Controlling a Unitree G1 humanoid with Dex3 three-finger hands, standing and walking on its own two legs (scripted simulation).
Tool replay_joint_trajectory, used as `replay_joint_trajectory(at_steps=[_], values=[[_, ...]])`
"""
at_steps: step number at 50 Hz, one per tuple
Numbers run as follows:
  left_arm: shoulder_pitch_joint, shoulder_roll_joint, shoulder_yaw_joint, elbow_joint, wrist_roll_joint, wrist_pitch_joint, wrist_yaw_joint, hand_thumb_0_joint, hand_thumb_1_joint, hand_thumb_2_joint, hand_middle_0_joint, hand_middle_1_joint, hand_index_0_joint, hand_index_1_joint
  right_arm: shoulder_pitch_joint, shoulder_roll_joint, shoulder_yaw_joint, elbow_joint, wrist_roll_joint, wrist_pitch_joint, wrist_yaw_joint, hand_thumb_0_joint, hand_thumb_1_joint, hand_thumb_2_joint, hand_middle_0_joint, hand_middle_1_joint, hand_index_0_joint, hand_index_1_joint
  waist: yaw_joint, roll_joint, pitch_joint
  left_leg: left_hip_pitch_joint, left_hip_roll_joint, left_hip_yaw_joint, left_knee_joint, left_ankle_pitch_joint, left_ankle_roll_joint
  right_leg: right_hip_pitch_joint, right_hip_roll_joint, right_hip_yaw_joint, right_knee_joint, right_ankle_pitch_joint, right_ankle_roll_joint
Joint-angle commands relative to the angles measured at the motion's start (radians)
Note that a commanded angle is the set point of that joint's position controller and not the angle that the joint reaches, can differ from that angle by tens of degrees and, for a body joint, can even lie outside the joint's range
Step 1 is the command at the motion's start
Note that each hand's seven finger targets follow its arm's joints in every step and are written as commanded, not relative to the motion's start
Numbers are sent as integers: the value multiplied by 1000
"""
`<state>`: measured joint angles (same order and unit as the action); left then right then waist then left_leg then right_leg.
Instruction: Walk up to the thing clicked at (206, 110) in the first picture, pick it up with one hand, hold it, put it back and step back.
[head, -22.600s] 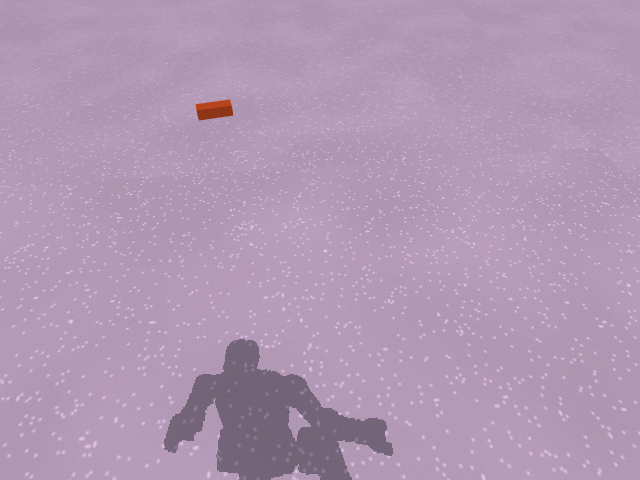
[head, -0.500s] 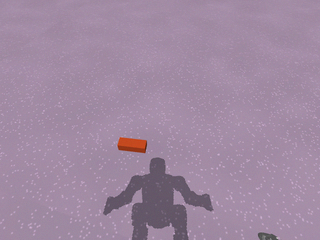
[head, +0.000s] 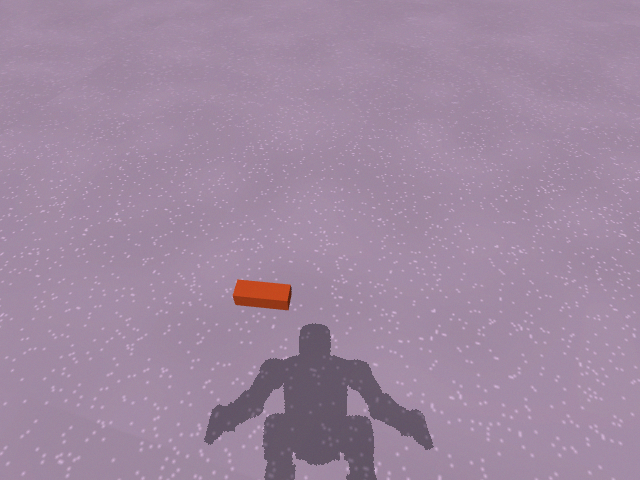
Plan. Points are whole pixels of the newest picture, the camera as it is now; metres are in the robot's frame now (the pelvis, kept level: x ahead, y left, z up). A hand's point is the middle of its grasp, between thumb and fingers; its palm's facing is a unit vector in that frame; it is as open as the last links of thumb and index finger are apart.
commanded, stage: stand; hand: left
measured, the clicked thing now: (262, 294) +0.83 +0.23 -0.75
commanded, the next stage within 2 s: walk up in 0.22 s
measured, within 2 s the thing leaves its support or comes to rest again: neither
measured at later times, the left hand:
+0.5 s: hand out of the picture +0.06 +0.31 -0.17, palm faces +0.00 -0.94 -0.35, open 7.3 cm
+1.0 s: hand (170, 349) +0.34 +0.26 -0.14, palm faces -0.08 -0.92 -0.38, open 7.3 cm
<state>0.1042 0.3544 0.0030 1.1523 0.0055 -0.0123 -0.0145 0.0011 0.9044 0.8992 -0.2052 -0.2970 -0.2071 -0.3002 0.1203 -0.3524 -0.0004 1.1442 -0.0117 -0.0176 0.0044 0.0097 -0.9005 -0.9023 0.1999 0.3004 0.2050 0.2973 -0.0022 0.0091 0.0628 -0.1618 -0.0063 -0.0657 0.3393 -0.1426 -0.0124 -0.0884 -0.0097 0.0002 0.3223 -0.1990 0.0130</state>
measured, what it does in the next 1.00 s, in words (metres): walks ahead: left foot, then right foot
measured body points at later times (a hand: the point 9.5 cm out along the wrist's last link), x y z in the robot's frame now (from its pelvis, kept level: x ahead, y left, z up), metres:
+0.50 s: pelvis +0.05 +0.03 -0.02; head +0.07 +0.05 +0.43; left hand +0.06 +0.36 -0.15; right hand +0.14 -0.30 -0.12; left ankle +0.10 +0.15 -0.75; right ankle -0.01 -0.12 -0.74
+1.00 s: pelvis +0.21 +0.01 -0.02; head +0.24 -0.01 +0.43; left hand +0.34 +0.31 -0.11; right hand +0.23 -0.31 -0.15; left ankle +0.13 +0.14 -0.68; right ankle +0.28 -0.11 -0.75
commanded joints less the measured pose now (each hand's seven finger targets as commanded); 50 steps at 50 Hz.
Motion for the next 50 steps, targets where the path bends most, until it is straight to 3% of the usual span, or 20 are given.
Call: replay_joint_trajectory(at_steps=[1,10,11,12,14,15,17,21,23,24,25,26,30,33,41,44,45,46,47,50], values=[[-27,210,41,-58,2,-18,16,0,900,900,-200,-300,-200,-300,-53,-218,-32,-63,4,-21,-10,0,-900,-900,200,300,200,300,6,-2,-83,26,122,-94,-53,73,33,-7,-115,87,-56,50,-32],[-31,216,39,-63,0,-17,17,0,900,900,-200,-300,-200,-300,-36,-213,-25,-61,6,-15,-10,0,-900,-900,200,300,200,300,-3,-13,-73,17,115,-84,-46,59,32,-13,-117,93,-62,44,-32],[48,277,89,-115,13,-28,-2,0,900,900,-200,-300,-200,-300,22,-278,-78,-113,-8,-26,11,0,-900,-900,200,300,200,300,8,-18,-177,18,65,-70,26,-377,94,51,-65,83,-2,-343,-79],[88,283,98,-99,23,-29,-7,0,900,900,-200,-300,-200,-300,17,-282,-88,-117,-20,-27,18,0,-900,-900,200,300,200,300,26,-12,-124,-84,68,-87,48,-509,103,31,-94,138,6,-488,-105],[147,302,120,-118,25,-35,-8,0,900,900,-200,-300,-200,-300,-82,-236,-83,-181,-24,-25,28,0,-900,-900,200,300,200,300,87,-93,49,-393,18,-12,193,-413,74,105,-187,284,-88,-564,-165],[183,328,133,-122,28,-44,-3,0,900,900,-200,-300,-200,-300,-119,-215,-86,-204,-30,-27,30,0,-900,-900,200,300,200,300,111,-177,108,-508,17,54,363,-293,46,156,-297,405,-189,-487,-217],[165,322,137,-163,26,-56,-3,0,900,900,-200,-300,-200,-300,-79,-234,-97,-216,-30,-39,31,0,-900,-900,200,300,200,300,79,-103,96,-500,82,16,423,-287,37,153,-343,408,-171,-211,-273],[47,305,122,-249,26,-48,-20,0,900,900,-200,-300,-200,-300,45,-210,-119,-215,-26,-53,53,0,-900,-900,200,300,200,300,-10,-163,41,-112,58,80,169,-195,39,-84,-203,153,-48,-118,-188],[47,240,99,-280,22,-38,-26,0,900,900,-200,-300,-200,-300,263,-247,-154,-165,-36,-59,34,0,-900,-900,200,300,200,300,-115,-23,-54,255,2,111,104,-70,30,-305,-96,35,272,-32,-124],[96,161,79,-297,5,-37,-27,0,900,900,-200,-300,-200,-300,342,-340,-181,-172,-47,-64,22,0,-900,-900,200,300,200,300,-144,259,-93,348,233,-282,-106,-363,110,-491,63,-44,599,-199,-70],[132,203,89,-284,12,-32,-14,0,900,900,-200,-300,-200,-300,296,-409,-188,-207,-39,-70,24,0,-900,-900,200,300,200,300,-115,239,-85,255,397,-563,-180,-511,212,-540,81,94,734,-382,-66],[120,272,93,-283,10,-32,-7,0,900,900,-200,-300,-200,-300,223,-390,-178,-235,-15,-67,23,0,-900,-900,200,300,200,300,-77,102,-20,128,407,-518,-167,-524,246,-527,11,164,788,-334,-74],[232,274,98,-239,2,-34,-24,0,900,900,-200,-300,-200,-300,151,-294,-139,-295,-5,-79,19,0,-900,-900,200,300,200,300,-13,116,41,41,289,-183,-137,-202,203,-455,-51,131,680,-150,-44],[194,255,97,-273,11,-30,-40,0,900,900,-200,-300,-200,-300,183,-297,-141,-314,-8,-83,19,0,-900,-900,200,300,200,300,-28,130,54,34,273,-92,-149,-86,218,-424,-56,86,543,-111,-10],[100,218,105,-340,17,-43,-58,0,900,900,-200,-300,-200,-300,225,-301,-136,-364,0,-69,23,0,-900,-900,200,300,200,300,-37,108,18,31,226,19,-1,126,190,-257,-30,-50,267,8,-44],[252,249,130,-307,18,-60,-39,0,900,900,-200,-300,-200,-300,228,-253,-114,-395,7,-61,19,0,-900,-900,200,300,200,300,58,-40,-76,-69,163,86,326,235,136,55,13,-55,153,15,-85],[347,319,156,-304,25,-69,-26,0,900,900,-200,-300,-200,-300,257,-205,-94,-414,10,-64,15,0,-900,-900,200,300,200,300,99,-217,-137,-226,83,138,590,83,94,199,-130,171,84,-53,-140],[367,397,170,-320,8,-69,-22,0,900,900,-200,-300,-200,-300,287,-201,-90,-418,18,-57,14,0,-900,-900,200,300,200,300,101,-329,-150,-420,-48,141,794,-369,62,251,-387,606,-54,-151,-265],[314,389,166,-342,-4,-65,-20,0,900,900,-200,-300,-200,-300,265,-278,-108,-388,7,-47,3,0,-900,-900,200,300,200,300,86,-196,-102,-409,23,28,877,-428,58,128,-427,640,-42,-203,-333],[196,297,130,-381,-8,-56,-6,0,900,900,-200,-300,-200,-300,292,-258,-105,-345,16,-43,5,0,-900,-900,200,300,200,300,15,-123,7,-354,81,-9,795,-322,47,-98,-286,310,-26,-60,-271]])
